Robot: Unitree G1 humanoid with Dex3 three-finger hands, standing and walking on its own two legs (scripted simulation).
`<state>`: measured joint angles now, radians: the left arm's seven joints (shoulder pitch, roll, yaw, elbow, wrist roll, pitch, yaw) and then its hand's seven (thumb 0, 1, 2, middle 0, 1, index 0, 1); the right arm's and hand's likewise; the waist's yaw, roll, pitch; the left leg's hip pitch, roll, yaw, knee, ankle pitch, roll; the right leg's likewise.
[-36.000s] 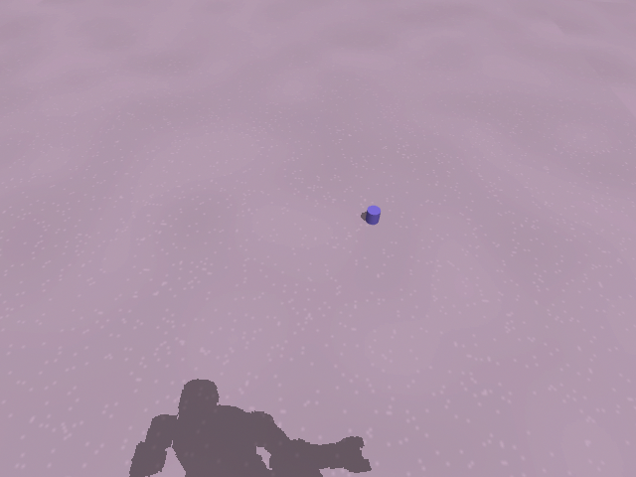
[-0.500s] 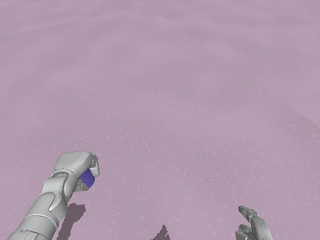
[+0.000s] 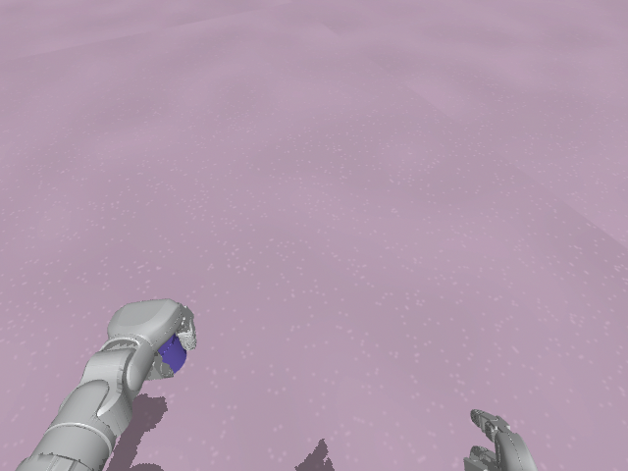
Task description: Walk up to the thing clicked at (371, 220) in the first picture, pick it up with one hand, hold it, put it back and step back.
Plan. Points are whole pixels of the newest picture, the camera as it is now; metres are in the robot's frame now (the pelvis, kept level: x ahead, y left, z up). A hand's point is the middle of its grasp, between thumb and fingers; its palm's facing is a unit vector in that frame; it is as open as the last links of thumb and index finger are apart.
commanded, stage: crouch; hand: left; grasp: from above
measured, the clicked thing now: (160, 349) +0.31 +0.23 -0.07
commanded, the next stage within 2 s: none
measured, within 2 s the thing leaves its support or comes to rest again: neither
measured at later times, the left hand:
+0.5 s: hand (167, 372) +0.29 +0.23 -0.11, palm faces -0.44 +0.00 -0.90, open 6.5 cm
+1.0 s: hand (202, 384) +0.36 +0.25 -0.36, palm faces -0.44 +0.02 -0.90, open 6.5 cm
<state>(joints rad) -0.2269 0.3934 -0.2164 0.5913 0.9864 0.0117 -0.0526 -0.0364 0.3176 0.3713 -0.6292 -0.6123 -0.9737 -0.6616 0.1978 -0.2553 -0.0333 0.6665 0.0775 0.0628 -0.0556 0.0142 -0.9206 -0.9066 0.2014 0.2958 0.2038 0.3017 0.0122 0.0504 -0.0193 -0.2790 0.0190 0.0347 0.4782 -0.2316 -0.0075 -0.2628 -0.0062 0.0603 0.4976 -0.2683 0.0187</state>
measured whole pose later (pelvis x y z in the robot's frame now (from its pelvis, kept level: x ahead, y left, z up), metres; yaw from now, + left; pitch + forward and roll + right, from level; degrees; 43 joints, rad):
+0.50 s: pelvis -0.02 +0.00 -0.03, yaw +1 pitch +10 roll +0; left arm -0.36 0.39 -0.19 0.87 1.12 -0.08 0.18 -0.06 0.32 0.36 -0.65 -0.59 -0.98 -0.63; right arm 0.19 -0.27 -0.05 0.65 0.03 0.08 -0.02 0.01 -0.91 -0.90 0.20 0.30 0.21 0.30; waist -0.02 0.01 -0.07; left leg -0.62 0.02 0.00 0.78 -0.33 -0.02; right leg -0.59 0.00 0.03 0.78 -0.37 0.02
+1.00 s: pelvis -0.08 +0.01 -0.24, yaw -1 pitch +34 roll -4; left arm -0.78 0.52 -0.02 1.24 1.16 -0.08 0.31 -0.04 0.30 0.40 -0.63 -0.61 -0.97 -0.68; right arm 0.26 -0.24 -0.05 0.74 -0.04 0.00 0.00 0.01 -0.91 -0.90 0.20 0.30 0.21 0.30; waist -0.15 0.06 -0.19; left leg -1.74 0.03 -0.05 1.72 -0.57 0.00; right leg -1.67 0.03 0.01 1.70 -0.62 0.04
